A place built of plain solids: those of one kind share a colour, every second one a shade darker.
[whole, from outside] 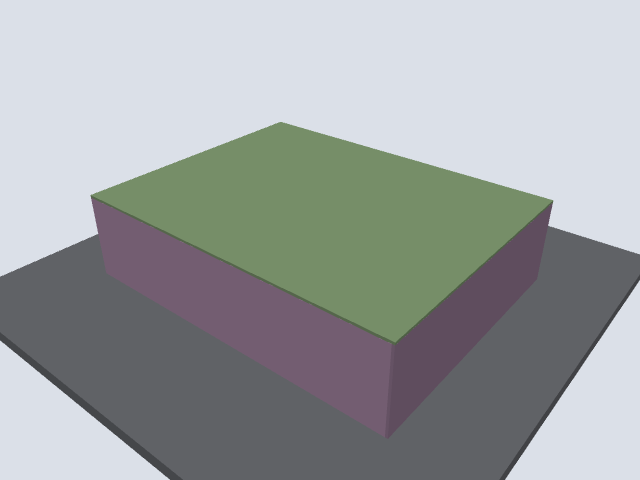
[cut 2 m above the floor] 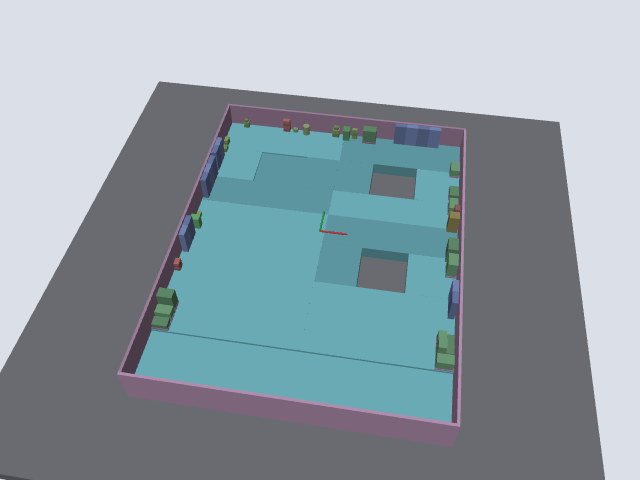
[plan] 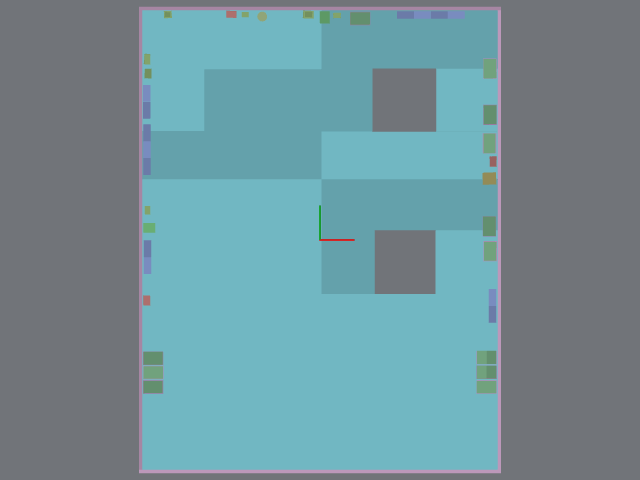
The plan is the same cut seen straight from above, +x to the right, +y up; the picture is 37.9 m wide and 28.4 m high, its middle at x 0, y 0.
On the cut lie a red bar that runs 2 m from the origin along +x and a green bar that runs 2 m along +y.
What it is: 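A closed goods hall without a stair; its walked floor is a bank 1.07 m over the ground, with five rectangular fields in it; some sunk deep, some a low step down, some level and merely marked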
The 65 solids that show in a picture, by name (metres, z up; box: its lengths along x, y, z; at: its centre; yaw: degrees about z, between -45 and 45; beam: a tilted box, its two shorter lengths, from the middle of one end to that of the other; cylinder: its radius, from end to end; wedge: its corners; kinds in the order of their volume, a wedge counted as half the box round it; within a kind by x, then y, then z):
{
 "floor_1": {"box": [3.69, 3.65, 1.12], "at": [-8.69, 8.28, 0.51]},
 "floor_2": {"box": [10.62, 12.73, 1.12], "at": [-5.22, -2.77, 0.51]},
 "floor_3": {"box": [10.62, 2.85, 1.12], "at": [-5.22, 5.02, 0.51]},
 "floor_4": {"box": [10.62, 3.52, 1.12], "at": [-5.22, 11.86, 0.51]},
 "floor_5": {"box": [4.09, 3.69, 0.99], "at": [-4.82, 8.28, 0.45]},
 "floor_6": {"box": [2.88, 3.65, 1.12], "at": [-1.35, 8.28, 0.51]},
 "floor_7": {"box": [21.06, 4.5, 0.93], "at": [0.0, -11.37, 0.42]},
 "floor_8": {"box": [0.04, 2.85, 0.19], "at": [0.09, 5.01, 0.96]},
 "floor_9": {"box": [3.02, 3.73, 1.12], "at": [1.6, 8.28, 0.51]},
 "floor_10": {"box": [3.15, 3.77, 1.12], "at": [1.66, -1.31, 0.51]},
 "floor_11": {"box": [10.44, 5.94, 1.12], "at": [5.31, -6.16, 0.51]},
 "floor_12": {"box": [10.44, 3.03, 1.12], "at": [5.31, 2.09, 0.51]},
 "floor_13": {"box": [10.44, 2.81, 1.12], "at": [5.31, 5.01, 0.51]},
 "floor_14": {"box": [10.44, 3.48, 1.12], "at": [5.31, 11.88, 0.51]},
 "floor_15": {"box": [3.69, 3.77, 1.12], "at": [8.68, -1.31, 0.51]},
 "floor_16": {"box": [3.66, 3.73, 1.12], "at": [8.7, 8.28, 0.51]},
 "wall_1": {"box": [0.2, 27.2, 6.93], "at": [-10.61, 0.0, 3.41]},
 "wall_2": {"box": [21.42, 0.2, 6.93], "at": [0.0, -13.7, 3.41]},
 "wall_3": {"box": [21.42, 0.2, 6.93], "at": [0.0, 13.7, 3.41]},
 "wall_4": {"box": [0.2, 27.2, 6.93], "at": [10.61, 0.0, 3.41]},
 "roof_1": {"box": [21.42, 27.59, 0.2], "at": [0.0, 0.0, 6.98]},
 "shelving_1": {"box": [0.45, 1.0, 2.1], "at": [-10.25, 7.67, 2.12]},
 "shelving_2": {"box": [0.45, 1.0, 2.1], "at": [-10.25, 8.67, 2.12]},
 "shelving_3": {"box": [0.45, 1.0, 2.1], "at": [-10.23, 4.35, 2.12]},
 "shelving_4": {"box": [0.45, 1.0, 2.1], "at": [-10.23, 5.35, 2.12]},
 "shelving_5": {"box": [0.45, 1.0, 2.1], "at": [-10.23, 6.35, 2.12]},
 "shelving_6": {"box": [0.45, 1.0, 2.1], "at": [-10.2, -1.52, 2.12]},
 "shelving_7": {"box": [0.45, 1.0, 2.1], "at": [-10.2, -0.52, 2.12]},
 "shelving_8": {"box": [1.0, 0.45, 2.1], "at": [5.06, 13.31, 2.12]},
 "shelving_9": {"box": [1.0, 0.45, 2.1], "at": [6.06, 13.31, 2.12]},
 "shelving_10": {"box": [1.0, 0.45, 2.1], "at": [7.06, 13.31, 2.12]},
 "shelving_11": {"box": [1.0, 0.45, 2.1], "at": [8.06, 13.31, 2.12]},
 "shelving_12": {"box": [0.45, 1.0, 2.1], "at": [10.21, -4.4, 2.12]},
 "shelving_13": {"box": [0.45, 1.0, 2.1], "at": [10.21, -3.4, 2.12]},
 "load_1": {"box": [1.13, 0.72, 0.38], "at": [-9.88, -8.7, 1.4], "yaw": 0.3},
 "load_2": {"box": [1.16, 0.74, 0.62], "at": [-9.87, -7.84, 1.52], "yaw": -0.3},
 "load_3": {"box": [1.14, 0.77, 1.42], "at": [-9.87, -7.0, 1.92], "yaw": -0.1},
 "load_4": {"box": [1.17, 0.74, 1.25], "at": [2.37, 13.1, 1.84], "yaw": -0.3},
 "load_5": {"box": [0.57, 0.76, 0.63], "at": [9.57, -7.82, 2.16]},
 "load_6": {"box": [0.58, 0.78, 0.41], "at": [9.58, -6.95, 1.83], "yaw": -0.1},
 "load_7": {"box": [1.16, 0.73, 0.79], "at": [9.85, -8.7, 1.61], "yaw": 0.4},
 "load_8": {"box": [1.14, 0.76, 0.63], "at": [9.85, -7.82, 1.53], "yaw": 0.3},
 "load_9": {"box": [1.16, 0.78, 0.41], "at": [9.86, -6.94, 1.42]},
 "load_10": {"box": [0.76, 1.16, 1.39], "at": [10.02, 0.81, 1.9]},
 "load_11": {"box": [0.72, 1.17, 0.7], "at": [10.03, 5.71, 1.56], "yaw": 0.2},
 "load_12": {"box": [0.76, 1.12, 0.41], "at": [10.06, 7.41, 1.41], "yaw": 0.3},
 "load_13": {"box": [0.76, 1.15, 0.66], "at": [10.06, 10.14, 1.54], "yaw": 0.2},
 "load_14": {"box": [0.73, 1.12, 1.38], "at": [10.07, -0.67, 1.9], "yaw": -0.3},
 "cage_trolley_1": {"box": [0.8, 0.72, 1.66], "at": [10.02, 3.64, 1.9], "yaw": 1.7},
 "bin_1": {"box": [0.72, 0.58, 1.06], "at": [-10.1, 0.72, 1.6]},
 "bin_2": {"box": [0.58, 0.72, 1.06], "at": [0.28, 13.17, 1.6]},
 "pallet_1": {"box": [1.2, 0.8, 0.14], "at": [-9.88, -8.7, 1.14]},
 "pallet_2": {"box": [1.2, 0.8, 0.14], "at": [9.86, -8.7, 1.14]},
 "pallet_3": {"box": [1.2, 0.8, 0.14], "at": [9.86, -7.82, 1.14]},
 "pallet_4": {"box": [0.8, 1.2, 0.14], "at": [10.06, 7.41, 1.14]},
 "pallet_5": {"box": [0.8, 1.2, 0.14], "at": [10.06, 10.13, 1.14]},
 "carton_1": {"box": [0.34, 0.61, 0.3], "at": [-10.22, 10.69, 1.51], "yaw": 1.8},
 "carton_2": {"box": [0.34, 0.51, 0.31], "at": [-10.21, 1.76, 1.22], "yaw": 0.1},
 "carton_3": {"box": [0.41, 0.58, 0.35], "at": [-10.17, 9.85, 1.24], "yaw": -0.4},
 "carton_4": {"box": [0.61, 0.45, 0.39], "at": [-0.68, 13.33, 1.65], "yaw": 0.6},
 "carton_5": {"box": [0.45, 0.3, 0.34], "at": [1.0, 13.29, 1.92], "yaw": 2.7},
 "drum_1": {"cylinder": 0.29, "from": [-3.42, 13.22, 1.07], "to": [-3.42, 13.22, 1.95]},
 "crate_1": {"box": [0.4, 0.6, 0.2], "at": [-10.24, -3.58, 1.77], "yaw": 0.4},
 "crate_2": {"box": [0.6, 0.4, 0.3], "at": [-5.25, 13.34, 2.12], "yaw": -0.8},
 "crate_3": {"box": [0.4, 0.6, 0.3], "at": [10.24, 4.65, 2.42], "yaw": 0.5}
}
